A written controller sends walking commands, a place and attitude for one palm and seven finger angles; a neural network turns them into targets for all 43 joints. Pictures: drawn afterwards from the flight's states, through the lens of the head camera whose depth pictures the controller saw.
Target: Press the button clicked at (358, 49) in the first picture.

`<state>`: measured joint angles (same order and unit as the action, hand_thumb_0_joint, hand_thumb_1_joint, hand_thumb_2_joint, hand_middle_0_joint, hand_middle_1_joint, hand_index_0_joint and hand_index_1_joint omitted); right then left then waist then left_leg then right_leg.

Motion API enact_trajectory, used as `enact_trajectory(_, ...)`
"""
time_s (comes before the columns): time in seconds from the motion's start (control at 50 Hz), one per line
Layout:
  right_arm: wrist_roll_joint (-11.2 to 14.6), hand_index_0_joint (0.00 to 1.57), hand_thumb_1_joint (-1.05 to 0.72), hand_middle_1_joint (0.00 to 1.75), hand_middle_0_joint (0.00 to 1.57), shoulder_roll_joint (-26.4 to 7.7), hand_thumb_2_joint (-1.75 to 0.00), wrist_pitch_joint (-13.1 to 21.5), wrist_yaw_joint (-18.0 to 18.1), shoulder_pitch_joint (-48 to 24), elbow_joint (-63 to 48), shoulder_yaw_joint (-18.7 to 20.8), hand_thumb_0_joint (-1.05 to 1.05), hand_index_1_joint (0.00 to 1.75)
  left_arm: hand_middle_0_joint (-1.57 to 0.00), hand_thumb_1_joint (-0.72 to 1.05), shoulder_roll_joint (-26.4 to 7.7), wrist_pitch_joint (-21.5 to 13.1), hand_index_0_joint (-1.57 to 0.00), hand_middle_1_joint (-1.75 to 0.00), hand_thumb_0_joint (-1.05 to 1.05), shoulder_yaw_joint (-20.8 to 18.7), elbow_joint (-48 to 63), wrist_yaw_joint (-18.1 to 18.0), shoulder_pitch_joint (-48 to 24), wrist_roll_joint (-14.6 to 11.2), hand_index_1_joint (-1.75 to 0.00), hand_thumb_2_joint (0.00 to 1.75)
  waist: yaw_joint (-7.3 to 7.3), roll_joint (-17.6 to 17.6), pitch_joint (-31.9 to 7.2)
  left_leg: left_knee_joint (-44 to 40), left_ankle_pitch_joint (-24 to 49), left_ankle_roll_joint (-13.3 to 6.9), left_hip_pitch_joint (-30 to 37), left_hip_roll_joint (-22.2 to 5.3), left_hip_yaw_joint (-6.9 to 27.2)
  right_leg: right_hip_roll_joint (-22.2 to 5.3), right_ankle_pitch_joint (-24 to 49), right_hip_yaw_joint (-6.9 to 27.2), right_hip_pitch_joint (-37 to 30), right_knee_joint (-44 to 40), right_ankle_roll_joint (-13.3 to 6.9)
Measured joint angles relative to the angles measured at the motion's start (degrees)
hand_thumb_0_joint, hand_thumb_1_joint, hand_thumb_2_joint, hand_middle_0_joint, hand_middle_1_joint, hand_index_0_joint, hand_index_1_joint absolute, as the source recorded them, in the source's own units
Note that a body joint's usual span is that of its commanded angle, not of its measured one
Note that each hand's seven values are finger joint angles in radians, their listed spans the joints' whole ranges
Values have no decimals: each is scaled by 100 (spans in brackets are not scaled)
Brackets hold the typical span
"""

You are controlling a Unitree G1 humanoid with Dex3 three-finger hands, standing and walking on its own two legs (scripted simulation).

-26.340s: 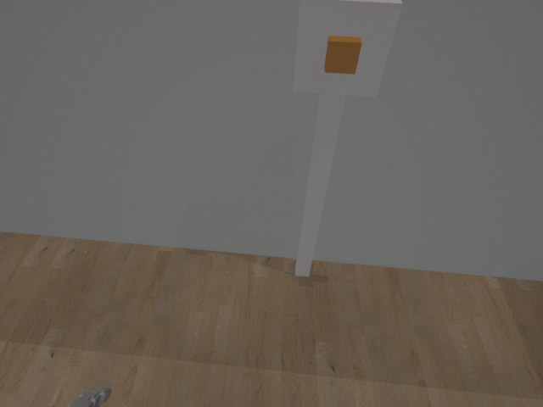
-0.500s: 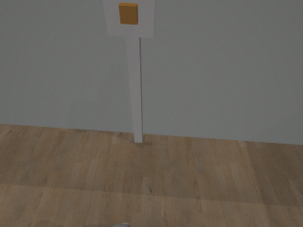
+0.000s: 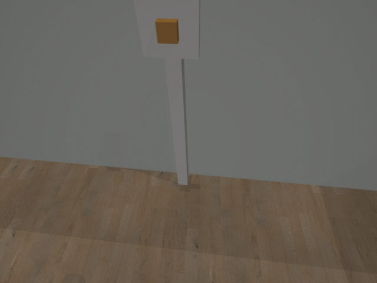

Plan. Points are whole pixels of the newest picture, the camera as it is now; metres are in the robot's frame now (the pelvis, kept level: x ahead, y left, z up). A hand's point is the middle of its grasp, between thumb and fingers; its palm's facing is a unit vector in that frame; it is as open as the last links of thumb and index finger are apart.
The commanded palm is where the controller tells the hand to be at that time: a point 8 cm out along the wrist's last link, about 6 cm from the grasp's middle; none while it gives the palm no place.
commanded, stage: let the arm hang, fingers relaxed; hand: left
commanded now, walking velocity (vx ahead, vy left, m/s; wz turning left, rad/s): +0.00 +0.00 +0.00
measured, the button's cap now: (167, 30) +0.75 +0.11 +0.19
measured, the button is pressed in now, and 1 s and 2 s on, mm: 0 0 0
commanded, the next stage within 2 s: stand and wait in 0.32 s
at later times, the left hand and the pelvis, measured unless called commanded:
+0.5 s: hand out of the picture +0.10 +0.21 -0.15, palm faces -0.02 -0.95 -0.31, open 7.4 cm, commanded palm none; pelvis +0.02 -0.02 +0.01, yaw -1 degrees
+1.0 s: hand out of the picture +0.10 +0.22 -0.15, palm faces -0.03 -0.94 -0.33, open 7.4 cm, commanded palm none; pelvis +0.03 -0.02 +0.01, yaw -1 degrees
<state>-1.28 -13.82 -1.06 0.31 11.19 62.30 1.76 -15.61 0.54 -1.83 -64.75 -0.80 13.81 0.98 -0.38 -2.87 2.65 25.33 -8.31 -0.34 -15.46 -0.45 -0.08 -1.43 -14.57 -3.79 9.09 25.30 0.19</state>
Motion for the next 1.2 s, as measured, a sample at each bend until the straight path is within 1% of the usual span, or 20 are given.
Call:
enact_trajectory(0.08,4,20,-90,30,20,-52,-90,39,-4,-168,57,-18,1,30,-23,91,58,-67,-22,-33,1,29,40,12,-262,-4,-34,90,10,35,-15,-126,27,20,89,-3,-14,4,12,13,-64,-87,-1)
enact_trajectory(0.22,6,20,-90,30,20,-143,-90,85,7,-351,135,-30,1,30,-21,91,144,-137,-20,-30,0,60,98,24,-615,-9,-31,90,69,122,-3,-287,43,68,230,-44,-21,49,47,21,-205,-270,-34)
enact_trajectory(0.36,4,20,-90,30,20,-243,-90,89,16,-424,188,-31,1,30,-21,91,118,-149,-20,-30,0,54,113,34,-786,-13,-30,90,114,158,52,-415,59,111,341,-91,-29,100,95,32,-325,-444,-68)
enact_trajectory(0.5,9,20,-90,30,20,-331,-90,78,18,-430,230,-32,1,30,-21,91,-12,-132,-20,-30,0,24,73,36,-793,-19,-30,90,119,137,113,-507,71,142,407,-127,-40,139,133,45,-399,-573,-95)
enact_trajectory(0.72,26,20,-90,30,20,-408,-90,61,17,-456,272,-53,1,30,-21,91,-177,-114,-20,-30,1,14,-22,26,-712,-31,-30,90,79,94,144,-601,66,171,506,-154,-54,167,144,60,-498,-685,-119)
enact_trajectory(0.98,31,20,-90,30,21,-443,-90,69,9,-572,245,-65,1,30,-21,91,-165,-126,-20,-30,1,54,-42,36,-719,-29,-30,90,56,135,98,-676,56,191,597,-172,-80,185,150,86,-582,-772,-133)
enact_trajectory(1.2,35,20,-90,30,21,-456,-90,82,16,-569,241,-75,1,30,-21,91,-156,-135,-20,-30,1,62,-26,44,-757,-26,-30,90,72,161,79,-724,42,197,641,-179,-106,190,149,112,-621,-828,-134)
